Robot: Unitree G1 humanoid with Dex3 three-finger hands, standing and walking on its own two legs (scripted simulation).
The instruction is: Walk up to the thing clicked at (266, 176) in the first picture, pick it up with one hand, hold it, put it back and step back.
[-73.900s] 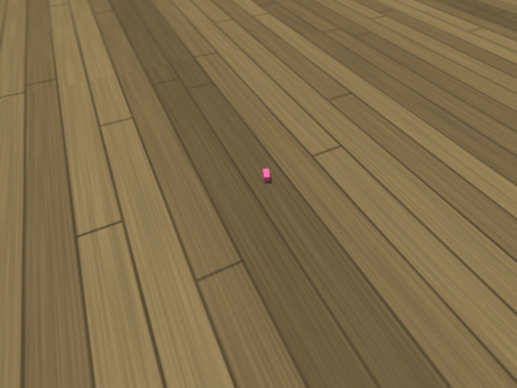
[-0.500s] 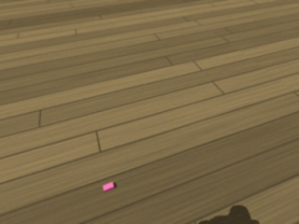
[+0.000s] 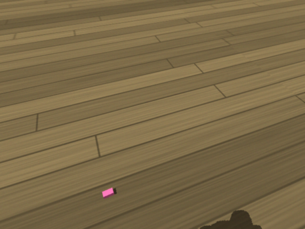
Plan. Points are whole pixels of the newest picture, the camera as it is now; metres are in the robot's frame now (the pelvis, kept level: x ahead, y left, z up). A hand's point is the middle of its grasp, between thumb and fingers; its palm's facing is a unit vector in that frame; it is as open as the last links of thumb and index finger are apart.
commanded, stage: stand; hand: left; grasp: from above
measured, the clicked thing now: (108, 193) +0.49 +0.31 -0.77
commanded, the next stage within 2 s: step back in 0.30 s
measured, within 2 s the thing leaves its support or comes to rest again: neither
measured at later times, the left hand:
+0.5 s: hand out of the picture +0.07 +0.28 -0.17, palm faces -0.01 -0.92 -0.38, open 7.4 cm
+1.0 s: hand out of the picture +0.00 +0.31 -0.18, palm faces -0.13 -0.92 -0.38, open 7.4 cm
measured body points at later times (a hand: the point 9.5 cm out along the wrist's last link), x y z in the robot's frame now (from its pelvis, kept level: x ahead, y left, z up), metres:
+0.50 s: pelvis -0.04 +0.01 -0.01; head +0.02 +0.02 +0.43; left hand +0.07 +0.33 -0.14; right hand +0.05 -0.30 -0.14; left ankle -0.03 +0.12 -0.74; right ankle +0.00 -0.12 -0.75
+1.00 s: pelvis -0.13 +0.06 -0.02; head -0.05 +0.06 +0.42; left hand +0.01 +0.36 -0.16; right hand -0.05 -0.26 -0.14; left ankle -0.07 +0.14 -0.75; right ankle -0.17 -0.07 -0.73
